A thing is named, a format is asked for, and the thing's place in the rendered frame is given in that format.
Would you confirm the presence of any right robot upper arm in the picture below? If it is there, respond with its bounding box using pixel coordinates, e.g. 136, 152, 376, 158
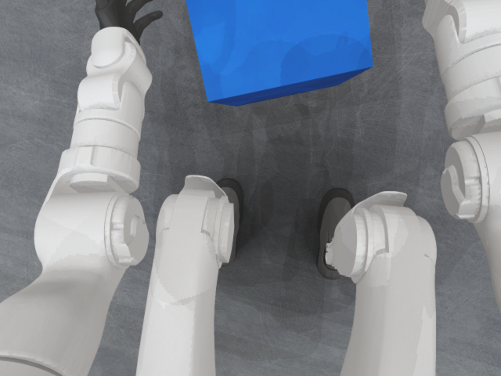
441, 131, 501, 316

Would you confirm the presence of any left robot forearm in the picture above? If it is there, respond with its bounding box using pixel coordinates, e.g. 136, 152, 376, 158
34, 27, 152, 261

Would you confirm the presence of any left robot shin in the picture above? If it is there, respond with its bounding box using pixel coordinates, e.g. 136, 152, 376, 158
156, 175, 229, 240

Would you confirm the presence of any robot shin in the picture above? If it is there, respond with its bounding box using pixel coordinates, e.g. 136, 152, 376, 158
325, 191, 437, 277
156, 175, 229, 240

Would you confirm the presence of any left robot upper arm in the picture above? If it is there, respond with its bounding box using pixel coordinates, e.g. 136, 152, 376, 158
0, 191, 150, 376

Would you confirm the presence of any carton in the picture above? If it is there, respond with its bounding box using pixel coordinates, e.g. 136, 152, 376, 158
186, 0, 373, 107

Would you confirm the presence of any left robot hand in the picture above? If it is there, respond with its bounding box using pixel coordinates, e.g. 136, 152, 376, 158
95, 0, 163, 45

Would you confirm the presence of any right robot forearm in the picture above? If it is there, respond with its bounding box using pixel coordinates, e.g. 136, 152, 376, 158
422, 0, 501, 141

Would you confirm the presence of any right robot shin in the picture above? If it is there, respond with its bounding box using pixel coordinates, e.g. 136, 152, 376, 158
325, 191, 437, 277

